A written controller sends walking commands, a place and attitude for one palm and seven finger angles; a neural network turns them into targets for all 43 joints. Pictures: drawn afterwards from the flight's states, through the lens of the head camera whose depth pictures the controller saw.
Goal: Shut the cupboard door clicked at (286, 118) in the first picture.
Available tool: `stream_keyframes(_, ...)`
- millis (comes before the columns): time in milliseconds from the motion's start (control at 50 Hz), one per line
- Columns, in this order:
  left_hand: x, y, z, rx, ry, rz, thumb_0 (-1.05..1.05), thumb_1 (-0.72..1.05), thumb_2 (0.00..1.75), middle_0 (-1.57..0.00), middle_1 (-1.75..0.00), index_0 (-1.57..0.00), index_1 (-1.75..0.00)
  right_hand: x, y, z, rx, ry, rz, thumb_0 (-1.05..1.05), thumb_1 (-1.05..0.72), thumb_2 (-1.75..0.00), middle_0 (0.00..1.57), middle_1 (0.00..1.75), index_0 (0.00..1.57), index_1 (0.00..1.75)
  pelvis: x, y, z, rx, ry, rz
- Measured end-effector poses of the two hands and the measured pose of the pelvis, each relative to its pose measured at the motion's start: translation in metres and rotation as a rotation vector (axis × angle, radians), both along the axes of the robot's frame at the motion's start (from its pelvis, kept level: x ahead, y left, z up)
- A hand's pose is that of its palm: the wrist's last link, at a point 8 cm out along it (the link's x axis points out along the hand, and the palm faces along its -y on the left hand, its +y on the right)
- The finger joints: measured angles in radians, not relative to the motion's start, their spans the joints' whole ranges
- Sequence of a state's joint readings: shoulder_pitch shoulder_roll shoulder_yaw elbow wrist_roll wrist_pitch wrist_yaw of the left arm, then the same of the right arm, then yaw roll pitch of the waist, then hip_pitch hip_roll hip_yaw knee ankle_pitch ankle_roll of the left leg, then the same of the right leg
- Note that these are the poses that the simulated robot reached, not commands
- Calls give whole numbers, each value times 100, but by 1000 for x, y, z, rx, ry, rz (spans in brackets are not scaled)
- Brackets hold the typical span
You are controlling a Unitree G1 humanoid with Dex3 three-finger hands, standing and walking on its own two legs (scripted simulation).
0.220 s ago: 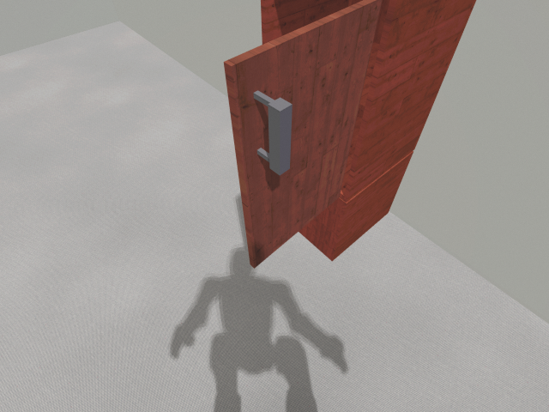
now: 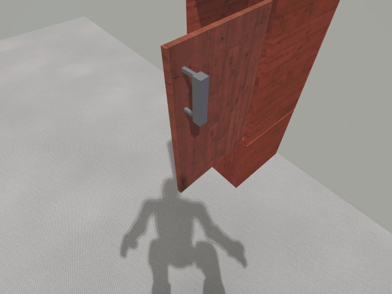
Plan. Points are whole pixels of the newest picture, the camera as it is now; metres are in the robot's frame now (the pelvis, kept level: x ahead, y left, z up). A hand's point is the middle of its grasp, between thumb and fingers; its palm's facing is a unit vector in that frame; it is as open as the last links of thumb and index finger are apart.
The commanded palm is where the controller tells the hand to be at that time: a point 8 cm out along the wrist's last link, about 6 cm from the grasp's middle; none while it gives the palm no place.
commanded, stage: stand and wait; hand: left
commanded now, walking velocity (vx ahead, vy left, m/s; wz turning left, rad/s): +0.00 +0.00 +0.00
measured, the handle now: (193, 96) +0.53 +0.04 +0.11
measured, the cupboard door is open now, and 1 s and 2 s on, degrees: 93 93 93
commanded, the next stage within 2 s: look at it before walking up in 0.06 s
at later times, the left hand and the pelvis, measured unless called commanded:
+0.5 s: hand out of the picture +0.06 +0.24 -0.16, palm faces +0.00 -0.95 -0.31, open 7.4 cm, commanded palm none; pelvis +0.00 +0.00 +0.00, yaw +0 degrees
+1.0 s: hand out of the picture +0.06 +0.22 -0.18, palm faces -0.07 -0.96 -0.27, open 7.4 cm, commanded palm none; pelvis -0.01 +0.01 -0.01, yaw -6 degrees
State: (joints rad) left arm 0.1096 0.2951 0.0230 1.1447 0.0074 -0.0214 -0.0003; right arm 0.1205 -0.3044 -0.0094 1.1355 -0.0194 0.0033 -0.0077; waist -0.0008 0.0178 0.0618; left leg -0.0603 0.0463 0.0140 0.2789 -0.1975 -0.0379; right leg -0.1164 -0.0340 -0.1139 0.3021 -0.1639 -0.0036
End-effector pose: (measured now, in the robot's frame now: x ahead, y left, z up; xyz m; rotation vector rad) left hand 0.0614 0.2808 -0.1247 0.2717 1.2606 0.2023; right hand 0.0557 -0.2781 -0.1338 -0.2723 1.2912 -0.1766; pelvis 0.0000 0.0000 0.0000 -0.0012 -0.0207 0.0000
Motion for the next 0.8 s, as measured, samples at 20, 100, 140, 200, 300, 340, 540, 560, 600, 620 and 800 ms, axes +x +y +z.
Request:
stream_keyframes(20,0,0,0,0,0,0,0,90,90,-21,-30,-21,-30,0,0,0,0,-1,0,1,-90,-90,20,30,20,30,0,0,0,0,0,0)
stream_keyframes(100,0,1,0,0,-2,-2,0,90,90,-21,-30,-21,-30,0,1,0,0,-4,-2,1,-90,-90,20,30,20,30,0,1,0,0,-1,-1)
stream_keyframes(140,1,2,0,0,-3,-2,0,90,90,-21,-30,-21,-30,-1,2,0,0,-4,-2,1,-90,-90,20,30,20,30,0,2,0,0,-2,-1)
stream_keyframes(200,1,3,0,1,-4,-3,0,90,90,-21,-30,-21,-30,-1,3,1,1,-2,-2,1,-90,-90,20,30,20,30,0,2,0,0,-2,-1)
stream_keyframes(300,0,4,0,1,-3,-4,0,90,90,-21,-30,-21,-30,-3,4,1,1,1,-4,1,-90,-90,20,30,20,30,-1,3,0,0,-2,-1)
stream_keyframes(340,-1,5,0,1,-2,-4,0,90,90,-21,-30,-21,-30,-3,4,1,1,2,-4,1,-90,-90,20,30,20,30,-1,3,0,0,-2,-1)
stream_keyframes(540,-3,7,-1,-1,5,-4,0,90,90,-21,-30,-21,-30,-5,4,2,-4,5,-6,1,-90,-90,20,30,20,30,-1,5,0,0,-2,-1)
stream_keyframes(560,-3,7,-1,-1,6,-4,0,90,90,-21,-30,-21,-30,-5,5,2,-5,6,-6,1,-90,-90,20,30,20,30,-1,5,0,0,-2,-1)
stream_keyframes(600,-4,7,-2,-2,7,-4,0,90,90,-21,-30,-21,-30,-5,5,3,-6,6,-6,1,-90,-90,20,30,20,30,-1,6,0,0,-1,-1)
stream_keyframes(620,-4,8,-2,-2,8,-4,0,90,90,-21,-30,-21,-30,-5,5,3,-6,5,-6,1,-90,-90,20,30,20,30,-1,6,0,0,-1,-1)
stream_keyframes(800,-2,9,-2,-2,8,-7,0,90,90,-21,-30,-21,-30,-2,5,4,-11,-3,-7,1,-90,-90,20,30,20,30,-1,7,0,0,-1,-10)
